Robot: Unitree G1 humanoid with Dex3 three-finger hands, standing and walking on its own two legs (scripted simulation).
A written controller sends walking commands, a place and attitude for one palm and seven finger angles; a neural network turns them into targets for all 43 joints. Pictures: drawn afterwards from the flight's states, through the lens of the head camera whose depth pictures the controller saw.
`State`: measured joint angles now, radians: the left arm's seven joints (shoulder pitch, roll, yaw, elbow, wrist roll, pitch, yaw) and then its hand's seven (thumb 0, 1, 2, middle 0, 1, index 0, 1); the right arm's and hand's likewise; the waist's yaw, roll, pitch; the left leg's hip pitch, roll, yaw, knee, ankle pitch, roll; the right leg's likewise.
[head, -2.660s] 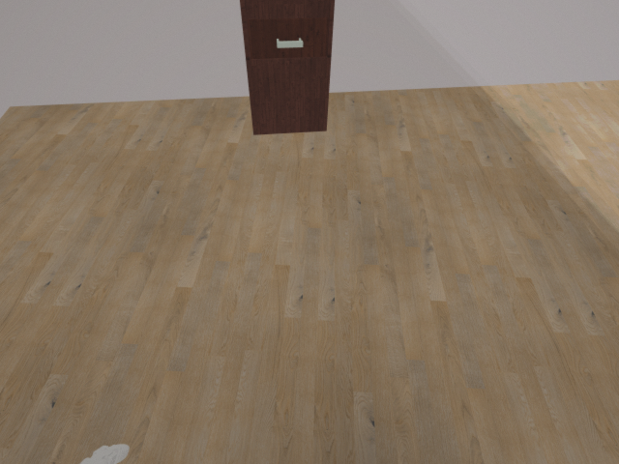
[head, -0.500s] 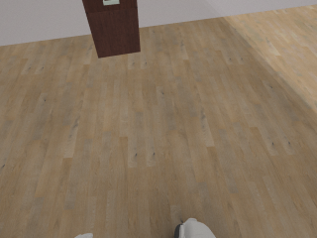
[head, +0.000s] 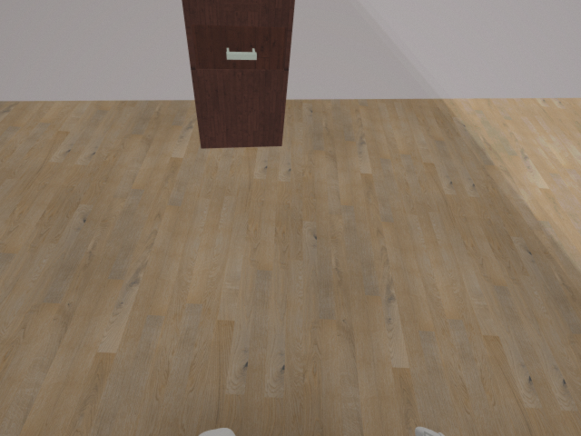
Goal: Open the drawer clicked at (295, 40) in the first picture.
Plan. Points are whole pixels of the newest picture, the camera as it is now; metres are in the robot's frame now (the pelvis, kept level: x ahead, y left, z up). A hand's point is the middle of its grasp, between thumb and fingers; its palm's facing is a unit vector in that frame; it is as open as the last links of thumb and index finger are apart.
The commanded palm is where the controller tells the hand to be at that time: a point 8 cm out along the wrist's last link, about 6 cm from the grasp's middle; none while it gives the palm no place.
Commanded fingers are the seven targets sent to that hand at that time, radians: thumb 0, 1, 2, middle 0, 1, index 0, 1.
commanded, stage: walk to a spot facing it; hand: left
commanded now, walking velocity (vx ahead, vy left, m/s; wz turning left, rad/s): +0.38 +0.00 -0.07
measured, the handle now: (241, 53) +1.54 +0.33 -0.22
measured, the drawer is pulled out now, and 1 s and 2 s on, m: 0.00 0.00 0.00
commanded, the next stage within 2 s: turn to face it in 1.60 s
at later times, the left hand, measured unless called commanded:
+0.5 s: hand (230, 315) +0.34 +0.13 -0.16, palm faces -0.05 -0.98 -0.22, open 7.3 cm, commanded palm none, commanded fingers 0.00 0.90 0.90 -0.20 -0.30 -0.20 -0.30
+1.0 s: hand (222, 288) +0.41 +0.16 -0.18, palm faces +0.07 -0.99 -0.12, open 7.4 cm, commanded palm none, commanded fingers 0.00 0.90 0.90 -0.20 -0.30 -0.20 -0.30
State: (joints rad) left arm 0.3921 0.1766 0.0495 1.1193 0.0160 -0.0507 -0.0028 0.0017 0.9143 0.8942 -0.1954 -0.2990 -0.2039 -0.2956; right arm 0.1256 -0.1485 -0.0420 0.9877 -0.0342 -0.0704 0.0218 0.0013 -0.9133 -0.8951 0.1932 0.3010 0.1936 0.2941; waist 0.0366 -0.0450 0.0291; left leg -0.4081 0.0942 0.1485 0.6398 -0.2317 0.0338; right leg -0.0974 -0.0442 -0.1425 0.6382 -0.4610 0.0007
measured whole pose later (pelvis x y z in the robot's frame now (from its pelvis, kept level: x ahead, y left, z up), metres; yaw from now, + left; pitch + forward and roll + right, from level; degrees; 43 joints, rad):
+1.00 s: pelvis +0.45 +0.00 +0.01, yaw -1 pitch -2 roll -1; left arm 0.35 0.17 0.06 1.14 0.02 -0.02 -0.01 0.01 0.91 0.89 -0.20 -0.30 -0.20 -0.30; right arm 0.18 -0.15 -0.04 1.01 -0.03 -0.07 0.00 0.00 -0.92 -0.89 0.19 0.30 0.20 0.29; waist 0.02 -0.05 0.05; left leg -0.32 0.07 0.19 0.59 -0.25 0.05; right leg -0.34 -0.09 -0.08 1.16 -0.40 0.00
